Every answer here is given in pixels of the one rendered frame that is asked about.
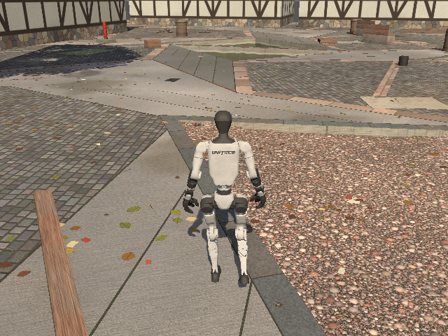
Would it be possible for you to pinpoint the left robot forearm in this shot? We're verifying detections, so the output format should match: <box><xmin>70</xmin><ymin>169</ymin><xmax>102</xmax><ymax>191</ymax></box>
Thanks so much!
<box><xmin>184</xmin><ymin>169</ymin><xmax>197</xmax><ymax>200</ymax></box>

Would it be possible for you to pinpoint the robot torso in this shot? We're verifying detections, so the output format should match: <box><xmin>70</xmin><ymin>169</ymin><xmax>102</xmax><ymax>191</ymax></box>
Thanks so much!
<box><xmin>207</xmin><ymin>137</ymin><xmax>240</xmax><ymax>210</ymax></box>

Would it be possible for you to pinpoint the left robot foot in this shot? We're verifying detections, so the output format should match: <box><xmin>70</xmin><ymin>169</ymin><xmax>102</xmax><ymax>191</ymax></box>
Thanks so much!
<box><xmin>211</xmin><ymin>265</ymin><xmax>221</xmax><ymax>283</ymax></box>

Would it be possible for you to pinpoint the right robot hand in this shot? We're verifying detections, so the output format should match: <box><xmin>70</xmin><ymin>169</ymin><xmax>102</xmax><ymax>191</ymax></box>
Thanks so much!
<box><xmin>250</xmin><ymin>194</ymin><xmax>266</xmax><ymax>209</ymax></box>

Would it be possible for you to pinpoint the robot right upper arm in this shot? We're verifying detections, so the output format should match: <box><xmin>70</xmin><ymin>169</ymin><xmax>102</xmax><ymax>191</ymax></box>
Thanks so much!
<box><xmin>238</xmin><ymin>141</ymin><xmax>257</xmax><ymax>179</ymax></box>

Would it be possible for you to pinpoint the robot left upper arm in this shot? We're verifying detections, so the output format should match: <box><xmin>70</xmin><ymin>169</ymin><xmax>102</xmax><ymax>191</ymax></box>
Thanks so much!
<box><xmin>190</xmin><ymin>141</ymin><xmax>209</xmax><ymax>180</ymax></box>

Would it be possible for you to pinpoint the left robot hand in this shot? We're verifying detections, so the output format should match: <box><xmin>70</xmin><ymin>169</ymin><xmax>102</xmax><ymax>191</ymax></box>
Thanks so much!
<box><xmin>183</xmin><ymin>198</ymin><xmax>199</xmax><ymax>214</ymax></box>

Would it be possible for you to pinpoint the right robot forearm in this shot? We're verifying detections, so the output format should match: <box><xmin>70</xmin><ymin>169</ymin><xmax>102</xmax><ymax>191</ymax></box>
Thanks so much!
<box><xmin>251</xmin><ymin>168</ymin><xmax>265</xmax><ymax>197</ymax></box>

